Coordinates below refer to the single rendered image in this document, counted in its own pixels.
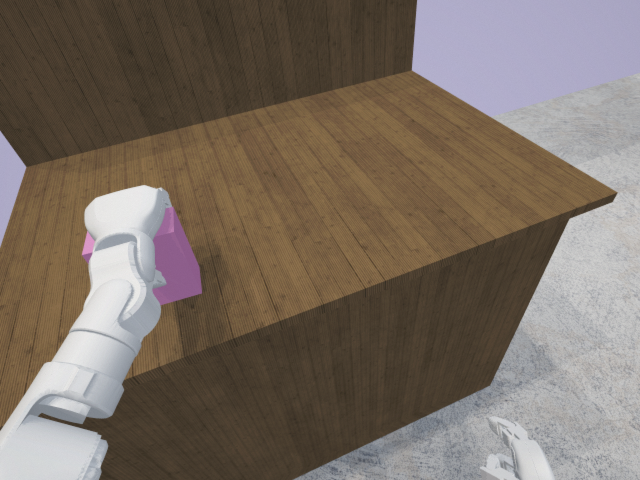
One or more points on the left robot forearm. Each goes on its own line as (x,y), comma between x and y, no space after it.
(85,377)

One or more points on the robot left upper arm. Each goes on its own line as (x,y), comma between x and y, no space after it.
(42,449)

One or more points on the table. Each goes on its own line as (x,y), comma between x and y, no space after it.
(368,243)

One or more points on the sponge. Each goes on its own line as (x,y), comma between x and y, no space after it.
(174,258)

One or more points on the left robot hand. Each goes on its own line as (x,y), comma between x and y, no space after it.
(141,208)

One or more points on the right robot hand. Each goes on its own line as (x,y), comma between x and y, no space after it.
(528,460)

